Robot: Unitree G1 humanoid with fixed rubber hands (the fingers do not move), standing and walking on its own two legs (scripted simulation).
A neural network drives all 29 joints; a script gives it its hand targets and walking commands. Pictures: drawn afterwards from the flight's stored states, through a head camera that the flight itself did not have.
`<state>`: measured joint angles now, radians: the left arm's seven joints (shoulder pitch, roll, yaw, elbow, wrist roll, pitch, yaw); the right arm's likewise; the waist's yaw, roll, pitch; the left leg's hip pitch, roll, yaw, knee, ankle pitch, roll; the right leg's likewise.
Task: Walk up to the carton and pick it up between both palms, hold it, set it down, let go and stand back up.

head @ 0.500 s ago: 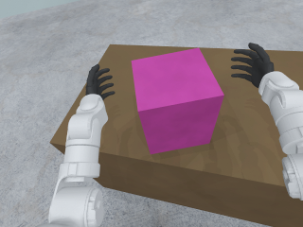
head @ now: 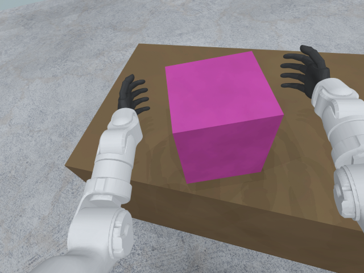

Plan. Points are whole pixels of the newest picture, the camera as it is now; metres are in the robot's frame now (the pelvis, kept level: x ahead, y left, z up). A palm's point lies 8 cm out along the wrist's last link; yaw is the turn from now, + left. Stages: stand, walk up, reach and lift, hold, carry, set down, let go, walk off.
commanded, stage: reach and lift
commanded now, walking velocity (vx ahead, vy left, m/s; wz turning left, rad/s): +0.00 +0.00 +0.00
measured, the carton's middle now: (216, 123) +0.48 +0.04 +0.00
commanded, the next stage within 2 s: none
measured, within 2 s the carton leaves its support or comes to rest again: neither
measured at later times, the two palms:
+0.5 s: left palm (143, 131) +0.40 +0.20 +0.04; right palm (297, 113) +0.50 -0.15 +0.03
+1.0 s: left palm (154, 133) +0.40 +0.18 +0.04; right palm (280, 114) +0.50 -0.12 +0.03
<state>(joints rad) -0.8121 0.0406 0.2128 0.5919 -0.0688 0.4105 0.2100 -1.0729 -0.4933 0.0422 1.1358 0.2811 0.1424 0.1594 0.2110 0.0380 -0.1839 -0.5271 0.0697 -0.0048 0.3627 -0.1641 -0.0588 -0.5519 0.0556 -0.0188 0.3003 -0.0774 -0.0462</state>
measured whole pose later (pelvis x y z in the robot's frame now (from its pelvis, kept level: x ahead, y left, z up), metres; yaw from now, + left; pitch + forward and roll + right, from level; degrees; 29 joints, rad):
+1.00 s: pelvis -0.01 -0.01 -0.02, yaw -1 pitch +29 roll +0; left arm -0.85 -0.08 0.31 0.93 0.04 -0.11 0.20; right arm -1.06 -0.29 -0.06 1.30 0.13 -0.18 0.03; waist 0.24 0.02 -0.28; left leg -0.81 0.07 0.01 0.49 -0.19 -0.07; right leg -0.86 0.06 -0.01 0.46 -0.11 -0.05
